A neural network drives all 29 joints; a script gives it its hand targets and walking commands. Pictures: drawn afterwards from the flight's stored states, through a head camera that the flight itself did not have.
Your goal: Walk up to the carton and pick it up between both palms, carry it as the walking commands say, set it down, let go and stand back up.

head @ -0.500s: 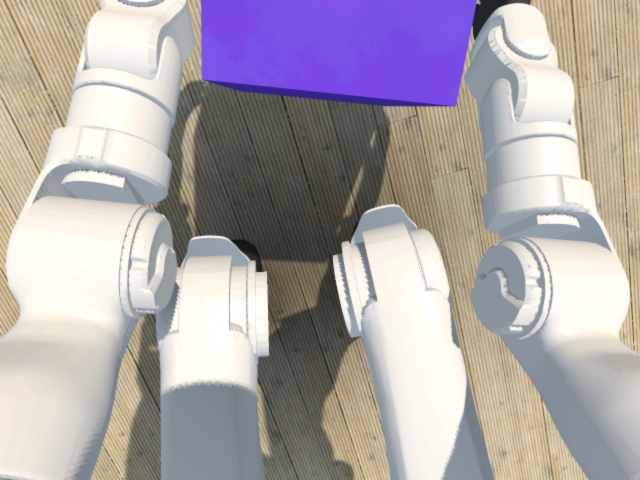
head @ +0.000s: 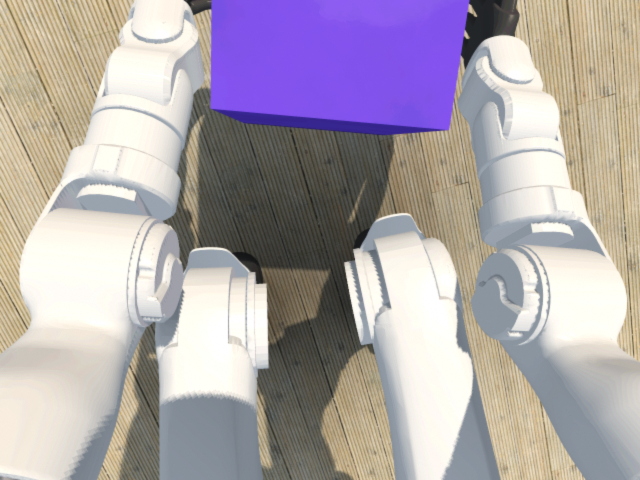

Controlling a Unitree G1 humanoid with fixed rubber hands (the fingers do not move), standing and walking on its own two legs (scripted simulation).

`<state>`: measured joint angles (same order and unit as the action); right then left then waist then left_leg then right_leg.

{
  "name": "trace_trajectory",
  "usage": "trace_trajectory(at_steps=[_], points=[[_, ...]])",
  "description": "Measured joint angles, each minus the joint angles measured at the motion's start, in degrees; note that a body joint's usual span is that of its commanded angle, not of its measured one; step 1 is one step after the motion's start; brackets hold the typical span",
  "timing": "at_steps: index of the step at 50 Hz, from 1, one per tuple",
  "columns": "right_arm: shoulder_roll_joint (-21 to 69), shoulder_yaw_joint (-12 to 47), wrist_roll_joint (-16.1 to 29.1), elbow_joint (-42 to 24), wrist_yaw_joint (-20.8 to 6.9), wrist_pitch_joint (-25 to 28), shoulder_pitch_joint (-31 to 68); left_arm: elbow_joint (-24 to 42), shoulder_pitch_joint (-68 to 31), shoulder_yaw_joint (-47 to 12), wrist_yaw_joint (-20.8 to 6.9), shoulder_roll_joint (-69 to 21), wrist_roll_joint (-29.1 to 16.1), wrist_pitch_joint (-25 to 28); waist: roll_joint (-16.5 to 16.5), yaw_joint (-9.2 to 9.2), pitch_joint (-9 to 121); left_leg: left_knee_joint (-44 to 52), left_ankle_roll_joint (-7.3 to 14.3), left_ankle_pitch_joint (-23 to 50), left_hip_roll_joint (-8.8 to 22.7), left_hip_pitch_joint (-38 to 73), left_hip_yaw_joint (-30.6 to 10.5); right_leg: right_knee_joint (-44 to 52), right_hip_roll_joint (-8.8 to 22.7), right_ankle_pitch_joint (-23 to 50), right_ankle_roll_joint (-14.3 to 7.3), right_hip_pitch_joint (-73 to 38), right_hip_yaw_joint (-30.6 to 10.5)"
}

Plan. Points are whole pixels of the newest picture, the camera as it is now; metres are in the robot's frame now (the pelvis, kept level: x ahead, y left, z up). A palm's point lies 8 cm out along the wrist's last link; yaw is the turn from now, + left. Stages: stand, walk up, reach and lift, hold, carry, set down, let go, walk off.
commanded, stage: set down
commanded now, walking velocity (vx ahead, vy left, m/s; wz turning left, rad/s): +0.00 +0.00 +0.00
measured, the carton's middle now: (329, 32) +0.53 -0.07 -0.26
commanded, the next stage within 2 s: none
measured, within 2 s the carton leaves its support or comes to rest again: neither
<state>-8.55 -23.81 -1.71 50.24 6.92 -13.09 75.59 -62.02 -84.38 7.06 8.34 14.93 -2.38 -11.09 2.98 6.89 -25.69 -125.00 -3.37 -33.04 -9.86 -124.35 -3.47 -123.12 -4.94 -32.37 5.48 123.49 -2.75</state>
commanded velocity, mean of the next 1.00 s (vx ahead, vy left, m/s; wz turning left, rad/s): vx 0.00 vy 0.00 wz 0.00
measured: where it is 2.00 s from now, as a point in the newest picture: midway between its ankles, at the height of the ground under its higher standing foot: (313, 320)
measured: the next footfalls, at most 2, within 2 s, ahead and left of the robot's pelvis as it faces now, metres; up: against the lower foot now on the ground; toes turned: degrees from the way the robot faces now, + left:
none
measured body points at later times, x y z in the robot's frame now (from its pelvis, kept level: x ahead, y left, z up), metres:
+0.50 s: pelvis +0.01 +0.00 +0.00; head +0.37 -0.02 +0.27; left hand +0.56 +0.08 -0.19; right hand +0.49 -0.22 -0.19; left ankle +0.12 +0.11 -0.35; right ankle +0.13 -0.13 -0.35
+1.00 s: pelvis +0.01 +0.00 +0.00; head +0.37 -0.02 +0.26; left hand +0.56 +0.08 -0.19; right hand +0.49 -0.22 -0.19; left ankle +0.12 +0.11 -0.35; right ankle +0.12 -0.13 -0.35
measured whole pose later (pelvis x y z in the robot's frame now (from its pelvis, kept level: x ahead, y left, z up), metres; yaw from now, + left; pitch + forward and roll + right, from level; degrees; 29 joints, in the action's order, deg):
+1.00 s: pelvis +0.01 +0.00 +0.00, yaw -1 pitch +37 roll -2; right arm -9.9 -22.4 -1.2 61.2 3.5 -4.5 74.3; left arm -67.7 -82.1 6.0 6.3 15.5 -1.4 -5.1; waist 1.1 6.7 -18.1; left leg -124.4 -2.6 -33.1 -7.4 -128.5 -2.7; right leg -122.3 -3.9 -31.3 4.0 128.4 -1.8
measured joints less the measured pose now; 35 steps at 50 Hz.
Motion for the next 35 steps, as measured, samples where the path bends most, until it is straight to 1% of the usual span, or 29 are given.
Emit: trace_trajectory(at_steps=[7, 11, 18, 25, 35], points=[[1.2, -0.1, -0.4, 1.7, -0.3, 0.9, -4.9, -2.0, 4.3, 0.5, -0.1, -1.9, 1.6, 0.8, -0.5, -0.44, 9.7, 0.0, 0.0, -1.5, 0.7, -4.2, 0.0, 0.0, 0.1, -0.9, -0.8, 4.7, 0.3], [1.7, -1.0, -1.2, 2.4, -0.8, 1.8, -5.9, -2.3, 5.4, 1.5, -0.3, -2.4, 2.6, 1.4, -0.6, -0.54, 12.1, 0.5, -0.1, -1.8, 0.9, -5.2, 0.0, 0.3, 0.1, -1.1, -1.0, 5.9, 0.4], [2.1, -1.7, -1.3, 2.6, -1.6, 3.2, -6.3, -2.4, 5.8, 2.5, -0.7, -2.5, 3.6, 2.7, -0.6, -0.33, 12.4, 0.9, 0.1, -1.5, 1.1, -5.5, 0.3, 0.6, 0.4, -0.9, -1.2, 6.2, 0.3], [1.9, -2.1, -1.6, 2.9, -2.3, 3.4, -5.6, -3.1, 4.9, 3.3, -1.1, -2.3, 4.4, 3.1, -0.8, -0.28, 11.0, 0.4, 0.4, -1.2, 1.4, -5.1, 0.6, 0.2, 0.6, -0.5, -1.2, 5.8, 0.3], [1.6, -2.4, -2.3, 4.1, -3.2, 4.0, -4.5, -4.1, 3.9, 3.3, -1.6, -1.5, 4.2, 3.7, -0.9, 0.0, 9.6, 0.0, 0.8, -0.8, 1.6, -4.8, 0.9, -0.2, 0.9, -0.2, -1.1, 5.4, 0.4]])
